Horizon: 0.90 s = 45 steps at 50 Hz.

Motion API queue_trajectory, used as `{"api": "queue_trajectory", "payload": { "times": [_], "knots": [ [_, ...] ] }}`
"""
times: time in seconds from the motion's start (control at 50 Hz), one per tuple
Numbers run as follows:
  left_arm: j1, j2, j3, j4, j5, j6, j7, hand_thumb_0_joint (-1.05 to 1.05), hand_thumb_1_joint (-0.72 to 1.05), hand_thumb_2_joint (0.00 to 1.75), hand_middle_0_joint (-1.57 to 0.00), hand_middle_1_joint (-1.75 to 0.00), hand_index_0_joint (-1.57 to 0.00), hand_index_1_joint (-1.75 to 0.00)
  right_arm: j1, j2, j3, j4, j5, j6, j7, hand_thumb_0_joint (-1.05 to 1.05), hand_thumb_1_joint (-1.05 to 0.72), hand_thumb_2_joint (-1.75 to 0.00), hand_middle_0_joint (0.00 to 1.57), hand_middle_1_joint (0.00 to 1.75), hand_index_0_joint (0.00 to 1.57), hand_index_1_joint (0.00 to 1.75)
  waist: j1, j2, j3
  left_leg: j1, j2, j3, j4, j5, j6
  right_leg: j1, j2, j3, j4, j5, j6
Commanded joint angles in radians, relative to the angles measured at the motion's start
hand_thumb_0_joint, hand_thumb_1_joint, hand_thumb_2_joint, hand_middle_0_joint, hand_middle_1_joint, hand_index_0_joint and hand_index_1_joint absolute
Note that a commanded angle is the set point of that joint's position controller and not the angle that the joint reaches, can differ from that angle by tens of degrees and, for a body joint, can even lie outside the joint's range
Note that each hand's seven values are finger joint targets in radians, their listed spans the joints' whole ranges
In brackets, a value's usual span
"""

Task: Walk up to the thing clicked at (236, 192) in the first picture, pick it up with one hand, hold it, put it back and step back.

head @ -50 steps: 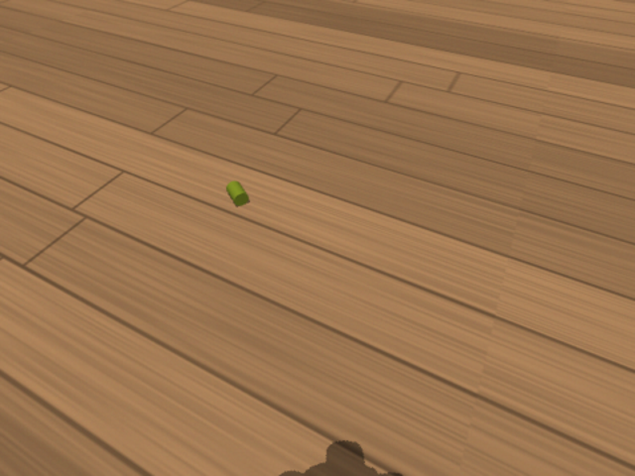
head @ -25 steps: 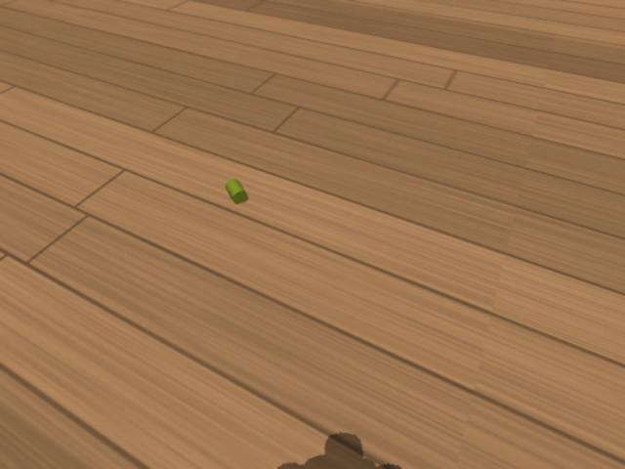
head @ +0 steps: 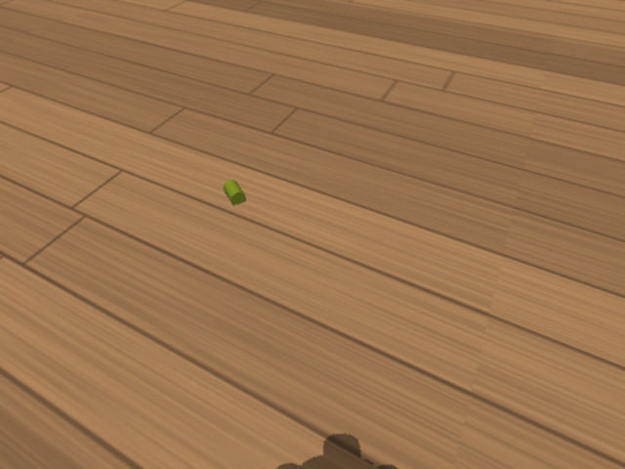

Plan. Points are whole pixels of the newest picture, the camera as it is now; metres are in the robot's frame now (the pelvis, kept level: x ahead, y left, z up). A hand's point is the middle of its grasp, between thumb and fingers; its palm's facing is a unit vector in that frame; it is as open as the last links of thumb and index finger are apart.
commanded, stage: stand
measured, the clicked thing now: (234, 192) +1.43 +0.40 -0.75
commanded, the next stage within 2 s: walk up in 0.12 s
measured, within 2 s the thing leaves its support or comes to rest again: neither
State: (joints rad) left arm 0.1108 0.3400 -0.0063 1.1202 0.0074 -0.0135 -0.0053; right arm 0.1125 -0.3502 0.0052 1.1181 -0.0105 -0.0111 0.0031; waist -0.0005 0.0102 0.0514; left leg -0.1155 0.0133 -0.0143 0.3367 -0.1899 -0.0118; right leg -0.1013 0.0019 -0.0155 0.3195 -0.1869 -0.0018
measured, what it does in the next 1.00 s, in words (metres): steps on the spot, turning left: left foot, then right foot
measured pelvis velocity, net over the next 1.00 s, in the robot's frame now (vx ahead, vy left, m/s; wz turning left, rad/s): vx -0.02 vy -0.07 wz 0.65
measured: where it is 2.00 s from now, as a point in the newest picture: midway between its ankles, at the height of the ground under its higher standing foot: outside the picture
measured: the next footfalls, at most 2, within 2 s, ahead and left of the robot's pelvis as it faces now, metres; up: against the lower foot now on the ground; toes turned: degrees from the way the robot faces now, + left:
left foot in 0.62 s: -0.01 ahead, +0.13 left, +0.00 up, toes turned +27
right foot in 0.94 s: +0.11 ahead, -0.15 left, +0.00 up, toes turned +34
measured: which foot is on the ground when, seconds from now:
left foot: down 0.00-0.32, up 0.34-0.60, down 0.62-0.98, up 1.00-1.00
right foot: down 0.00-0.64, up 0.66-0.92, down 0.94-1.00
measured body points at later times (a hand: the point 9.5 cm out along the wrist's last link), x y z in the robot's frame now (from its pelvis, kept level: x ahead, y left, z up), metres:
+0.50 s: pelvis -0.02 -0.03 -0.01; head +0.04 -0.01 +0.43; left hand +0.02 +0.30 -0.13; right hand +0.15 -0.33 -0.13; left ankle -0.05 +0.11 -0.70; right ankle -0.01 -0.11 -0.75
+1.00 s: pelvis -0.02 -0.07 -0.04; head +0.02 -0.05 +0.40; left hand -0.14 +0.25 -0.14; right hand +0.27 -0.26 -0.14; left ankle -0.05 +0.10 -0.74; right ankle +0.07 -0.17 -0.75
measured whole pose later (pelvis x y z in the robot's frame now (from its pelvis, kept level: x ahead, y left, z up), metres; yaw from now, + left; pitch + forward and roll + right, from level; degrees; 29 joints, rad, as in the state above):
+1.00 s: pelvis -0.02 -0.07 -0.04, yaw +37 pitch -2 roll -2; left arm 0.23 0.40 0.08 0.77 0.02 0.01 -0.02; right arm 0.25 -0.44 -0.07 0.70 -0.03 0.03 -0.02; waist 0.01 0.07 0.12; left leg -0.50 -0.03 -0.22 0.89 -0.38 0.00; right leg -0.34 -0.01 -0.05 0.77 -0.40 0.01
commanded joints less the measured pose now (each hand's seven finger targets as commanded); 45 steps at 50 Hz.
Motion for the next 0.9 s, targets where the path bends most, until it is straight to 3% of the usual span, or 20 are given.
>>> {"api": "queue_trajectory", "payload": {
  "times": [0.0, 0.08, 0.1, 0.12, 0.22, 0.26, 0.28, 0.3, 0.34, 0.42, 0.5, 0.54, 0.58, 0.6, 0.62, 0.64, 0.66, 0.72, 0.82, 0.88],
  "knots": [
    [-0.036, 0.217, 0.045, -0.056, 0.002, -0.023, 0.017, 0.00, 0.90, 0.90, -0.20, -0.30, -0.20, -0.30, -0.036, -0.206, -0.036, -0.062, 0.003, -0.019, -0.013, 0.00, -0.90, -0.90, 0.20, 0.30, 0.20, 0.30, 0.002, -0.007, -0.077, 0.014, 0.113, -0.083, -0.043, 0.157, 0.035, 0.013, -0.136, 0.100, -0.051, 0.165, -0.021],
    [-0.033, 0.218, 0.045, -0.054, 0.002, -0.023, 0.016, 0.00, 0.90, 0.90, -0.20, -0.30, -0.20, -0.30, -0.030, -0.203, -0.036, -0.062, 0.003, -0.019, -0.012, 0.00, -0.90, -0.90, 0.20, 0.30, 0.20, 0.30, 0.002, -0.016, -0.073, 0.014, 0.113, -0.085, -0.049, 0.150, 0.036, 0.010, -0.134, 0.099, -0.053, 0.150, -0.022],
    [-0.135, 0.296, 0.112, -0.146, 0.001, -0.003, 0.004, 0.00, 0.90, 0.90, -0.20, -0.30, -0.20, -0.30, 0.033, -0.270, -0.080, -0.127, 0.012, -0.010, -0.010, 0.00, -0.90, -0.90, 0.20, 0.30, 0.20, 0.30, 0.006, -0.060, 0.018, -0.216, 0.080, -0.181, 0.011, 0.331, 0.067, 0.081, -0.082, -0.021, 0.104, 0.051, -0.026],
    [-0.126, 0.280, 0.116, -0.170, 0.004, 0.010, 0.005, 0.00, 0.90, 0.90, -0.20, -0.30, -0.20, -0.30, 0.059, -0.278, -0.088, -0.138, 0.011, -0.009, -0.013, 0.00, -0.90, -0.90, 0.20, 0.30, 0.20, 0.30, 0.003, -0.026, 0.012, -0.245, 0.104, -0.210, 0.008, 0.352, 0.078, 0.079, -0.076, -0.007, 0.134, -0.024, -0.043],
    [-0.063, 0.222, 0.124, -0.243, 0.008, 0.033, -0.016, 0.00, 0.90, 0.90, -0.20, -0.30, -0.20, -0.30, 0.073, -0.327, -0.143, -0.227, -0.017, -0.006, -0.023, 0.00, -0.90, -0.90, 0.20, 0.30, 0.20, 0.30, 0.017, 0.132, -0.100, -0.183, 0.172, -0.442, -0.001, 0.241, 0.173, -0.037, -0.026, 0.049, 0.251, -0.254, -0.065],
    [0.008, 0.248, 0.133, -0.256, 0.018, 0.026, -0.018, 0.00, 0.90, 0.90, -0.20, -0.30, -0.20, -0.30, 0.031, -0.297, -0.141, -0.281, -0.018, -0.004, -0.026, 0.00, -0.90, -0.90, 0.20, 0.30, 0.20, 0.30, 0.065, 0.062, -0.157, -0.226, 0.095, -0.342, 0.140, 0.238, 0.134, 0.037, -0.114, 0.129, 0.146, -0.183, -0.112],
    [0.053, 0.274, 0.145, -0.252, 0.019, 0.024, -0.016, 0.00, 0.90, 0.90, -0.20, -0.30, -0.20, -0.30, 0.009, -0.249, -0.134, -0.305, -0.011, -0.002, -0.025, 0.00, -0.90, -0.90, 0.20, 0.30, 0.20, 0.30, 0.094, -0.042, -0.175, -0.323, -0.006, -0.184, 0.287, 0.135, 0.075, 0.128, -0.224, 0.180, 0.073, -0.074, -0.145],
    [0.034, 0.309, 0.152, -0.273, 0.028, 0.024, -0.016, 0.00, 0.90, 0.90, -0.20, -0.30, -0.20, -0.30, 0.006, -0.210, -0.124, -0.327, -0.007, 0.003, -0.027, 0.00, -0.90, -0.90, 0.20, 0.30, 0.20, 0.30, 0.104, -0.208, -0.154, -0.457, -0.082, -0.027, 0.466, -0.149, 0.037, 0.193, -0.392, 0.274, -0.007, 0.105, -0.212],
    [-0.074, 0.286, 0.137, -0.346, 0.030, 0.028, -0.017, 0.00, 0.90, 0.90, -0.20, -0.30, -0.20, -0.30, 0.126, -0.218, -0.120, -0.322, -0.043, 0.009, -0.035, 0.00, -0.90, -0.90, 0.20, 0.30, 0.20, 0.30, 0.025, -0.182, -0.148, -0.470, 0.008, -0.012, 0.664, -0.322, 0.026, 0.100, -0.526, 0.265, 0.051, 0.392, -0.289],
    [-0.040, 0.227, 0.114, -0.362, 0.038, 0.029, -0.016, 0.00, 0.90, 0.90, -0.20, -0.30, -0.20, -0.30, 0.170, -0.205, -0.122, -0.338, -0.028, 0.008, 0.003, 0.00, -0.90, -0.90, 0.20, 0.30, 0.20, 0.30, 0.012, -0.165, -0.050, -0.397, 0.006, 0.010, 0.623, -0.214, 0.038, 0.005, -0.283, 0.002, 0.159, 0.457, -0.176],
    [0.024, 0.287, 0.135, -0.417, 0.044, 0.032, -0.020, 0.00, 0.90, 0.90, -0.20, -0.30, -0.20, -0.30, 0.179, -0.205, -0.123, -0.395, -0.009, 0.014, 0.010, 0.00, -0.90, -0.90, 0.20, 0.30, 0.20, 0.30, 0.050, -0.213, -0.079, -0.367, 0.012, 0.068, 0.465, -0.186, 0.021, 0.082, -0.309, -0.036, 0.185, 0.361, -0.166],
    [0.017, 0.310, 0.145, -0.444, 0.038, 0.041, -0.029, 0.00, 0.90, 0.90, -0.20, -0.30, -0.20, -0.30, 0.214, -0.216, -0.135, -0.404, -0.012, 0.008, 0.003, 0.00, -0.90, -0.90, 0.20, 0.30, 0.20, 0.30, 0.032, -0.228, -0.076, -0.254, -0.004, 0.105, 0.377, -0.165, 0.020, -0.008, -0.326, -0.059, 0.234, 0.316, -0.156],
    [-0.004, 0.299, 0.144, -0.466, 0.023, 0.049, -0.030, 0.00, 0.90, 0.90, -0.20, -0.30, -0.20, -0.30, 0.325, -0.232, -0.152, -0.383, -0.016, -0.004, -0.009, 0.00, -0.90, -0.90, 0.20, 0.30, 0.20, 0.30, -0.030, -0.163, -0.081, -0.059, -0.055, 0.148, 0.220, -0.017, 0.034, -0.147, -0.282, -0.125, 0.384, 0.215, -0.110],
    [0.007, 0.258, 0.136, -0.475, 0.012, 0.049, -0.027, 0.00, 0.90, 0.90, -0.20, -0.30, -0.20, -0.30, 0.395, -0.273, -0.168, -0.370, -0.027, -0.015, -0.019, 0.00, -0.90, -0.90, 0.20, 0.30, 0.20, 0.30, -0.072, -0.035, -0.116, 0.068, -0.035, 0.045, 0.144, 0.038, 0.077, -0.254, -0.217, -0.154, 0.598, 0.136, -0.062],
    [0.024, 0.182, 0.118, -0.498, 0.007, 0.055, -0.034, 0.00, 0.90, 0.90, -0.20, -0.30, -0.20, -0.30, 0.370, -0.379, -0.190, -0.396, -0.040, -0.024, -0.036, 0.00, -0.90, -0.90, 0.20, 0.30, 0.20, 0.30, -0.062, 0.262, -0.095, 0.141, 0.193, -0.354, 0.061, 0.217, 0.173, -0.498, -0.053, -0.173, 0.825, -0.335, 0.009],
    [0.051, 0.202, 0.120, -0.501, 0.015, 0.070, -0.033, 0.00, 0.90, 0.90, -0.20, -0.30, -0.20, -0.30, 0.318, -0.423, -0.193, -0.434, -0.038, -0.029, -0.046, 0.00, -0.90, -0.90, 0.20, 0.30, 0.20, 0.30, -0.020, 0.176, -0.120, 0.069, 0.354, -0.609, 0.062, 0.297, 0.279, -0.519, -0.049, -0.007, 0.855, -0.478, 0.009],
    [0.028, 0.263, 0.129, -0.505, 0.014, 0.068, -0.026, 0.00, 0.90, 0.90, -0.20, -0.30, -0.20, -0.30, 0.256, -0.460, -0.200, -0.448, -0.016, -0.032, -0.057, 0.00, -0.90, -0.90, 0.20, 0.30, 0.20, 0.30, -0.024, 0.227, -0.088, -0.037, 0.408, -0.677, 0.030, 0.263, 0.356, -0.457, -0.096, 0.095, 0.891, -0.489, 0.002],
    [0.082, 0.260, 0.137, -0.449, 0.003, 0.057, -0.030, 0.00, 0.90, 0.90, -0.20, -0.30, -0.20, -0.30, 0.161, -0.320, -0.148, -0.478, -0.012, -0.032, -0.067, 0.00, -0.90, -0.90, 0.20, 0.30, 0.20, 0.30, 0.012, 0.149, -0.064, -0.079, 0.210, -0.310, 0.135, 0.207, 0.244, -0.444, -0.110, 0.091, 0.793, -0.343, -0.015],
    [0.092, 0.225, 0.140, -0.444, 0.001, 0.040, -0.025, 0.00, 0.90, 0.90, -0.20, -0.30, -0.20, -0.30, 0.205, -0.324, -0.145, -0.497, -0.027, -0.022, -0.044, 0.00, -0.90, -0.90, 0.20, 0.30, 0.20, 0.30, -0.007, 0.163, -0.079, -0.231, 0.161, -0.316, 0.184, 0.288, 0.236, -0.267, -0.033, 0.000, 0.598, -0.355, -0.011],
    [0.171, 0.217, 0.141, -0.421, -0.002, 0.016, -0.007, 0.00, 0.90, 0.90, -0.20, -0.30, -0.20, -0.30, 0.158, -0.324, -0.145, -0.522, -0.034, 0.000, -0.029, 0.00, -0.90, -0.90, 0.20, 0.30, 0.20, 0.30, 0.018, 0.189, -0.103, -0.293, 0.104, -0.299, 0.265, 0.297, 0.212, -0.152, 0.019, -0.041, 0.424, -0.261, -0.015]
  ]
}}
